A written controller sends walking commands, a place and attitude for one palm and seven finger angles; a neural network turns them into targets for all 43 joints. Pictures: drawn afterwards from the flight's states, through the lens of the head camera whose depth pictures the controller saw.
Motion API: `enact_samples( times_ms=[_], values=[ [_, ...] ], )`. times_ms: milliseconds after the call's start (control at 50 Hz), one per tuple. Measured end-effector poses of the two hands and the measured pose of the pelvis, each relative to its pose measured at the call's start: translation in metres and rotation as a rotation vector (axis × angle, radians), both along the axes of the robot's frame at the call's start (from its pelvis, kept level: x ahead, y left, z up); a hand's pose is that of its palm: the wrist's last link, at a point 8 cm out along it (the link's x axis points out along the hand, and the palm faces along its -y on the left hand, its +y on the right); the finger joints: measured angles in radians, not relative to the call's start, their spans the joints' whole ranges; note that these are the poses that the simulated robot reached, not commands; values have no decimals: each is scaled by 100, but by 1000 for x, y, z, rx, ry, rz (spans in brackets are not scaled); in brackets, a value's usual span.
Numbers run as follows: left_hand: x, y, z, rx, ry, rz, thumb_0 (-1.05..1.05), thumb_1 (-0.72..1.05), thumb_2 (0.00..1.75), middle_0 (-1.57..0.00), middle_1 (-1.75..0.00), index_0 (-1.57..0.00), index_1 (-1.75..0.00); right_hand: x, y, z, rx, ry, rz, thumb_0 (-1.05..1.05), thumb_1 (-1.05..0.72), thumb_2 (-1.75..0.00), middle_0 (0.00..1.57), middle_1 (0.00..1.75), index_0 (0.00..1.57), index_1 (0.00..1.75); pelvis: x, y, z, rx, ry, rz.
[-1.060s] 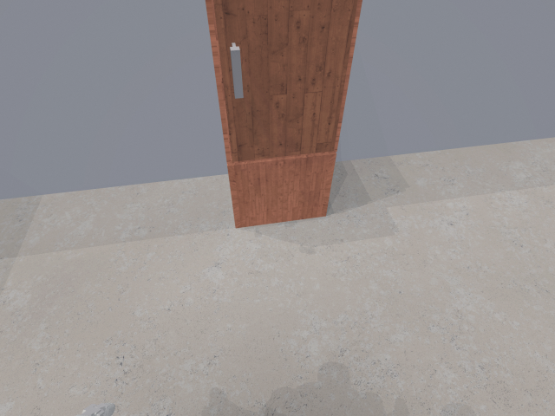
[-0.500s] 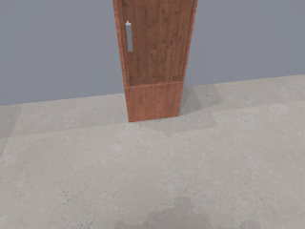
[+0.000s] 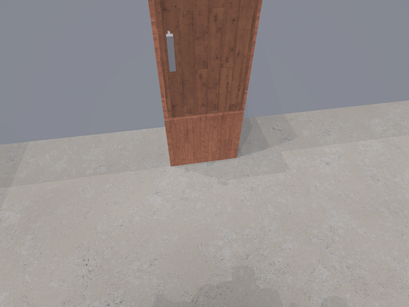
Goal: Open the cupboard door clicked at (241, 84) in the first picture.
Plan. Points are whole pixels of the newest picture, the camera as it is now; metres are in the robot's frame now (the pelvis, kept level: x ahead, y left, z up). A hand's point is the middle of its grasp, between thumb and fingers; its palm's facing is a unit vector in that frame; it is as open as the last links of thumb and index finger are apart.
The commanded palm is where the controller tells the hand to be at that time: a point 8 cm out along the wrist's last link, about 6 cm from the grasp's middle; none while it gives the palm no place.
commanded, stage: look at it before walking up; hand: left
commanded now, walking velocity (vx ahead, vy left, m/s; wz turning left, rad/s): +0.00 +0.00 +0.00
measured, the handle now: (170, 51) +1.04 +0.21 +0.01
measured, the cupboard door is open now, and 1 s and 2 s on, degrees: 0 0 0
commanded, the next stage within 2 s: walk to a spot facing it in 0.38 s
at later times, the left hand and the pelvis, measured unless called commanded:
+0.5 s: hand out of the picture +0.07 +0.25 -0.15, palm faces -0.02 -0.94 -0.34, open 7.4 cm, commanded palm none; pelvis +0.01 +0.00 +0.00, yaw +0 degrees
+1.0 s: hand out of the picture +0.06 +0.17 -0.18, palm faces -0.15 -0.95 -0.26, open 7.4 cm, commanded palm none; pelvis +0.00 -0.03 -0.02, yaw -13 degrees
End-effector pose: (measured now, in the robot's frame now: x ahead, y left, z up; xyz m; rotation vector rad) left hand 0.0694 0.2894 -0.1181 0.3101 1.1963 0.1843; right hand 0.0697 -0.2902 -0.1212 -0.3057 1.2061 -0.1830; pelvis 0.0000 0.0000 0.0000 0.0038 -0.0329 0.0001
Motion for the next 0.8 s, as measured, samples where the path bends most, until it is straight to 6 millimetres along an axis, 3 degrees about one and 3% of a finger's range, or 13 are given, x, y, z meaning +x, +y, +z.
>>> enact_samples(
  times_ms=[600,700,800],
  values=[
    [-2,3,-2,7,32,5,1,91,90,-20,-30,-20,-30,8,2,1,-7,-10,-14,0,-90,-89,20,30,20,30,4,2,0,0,5,-27],
    [-4,-10,-13,-20,72,-23,0,91,90,-20,-30,-20,-30,-6,14,-8,18,-23,-71,0,-90,-89,20,30,20,30,0,3,-6,3,11,-75],
    [-4,-29,-26,-60,97,-67,1,91,90,-20,-30,-20,-30,-33,25,-21,59,-9,-138,0,-90,-89,20,30,20,30,-8,0,-14,22,13,-127]
  ],
)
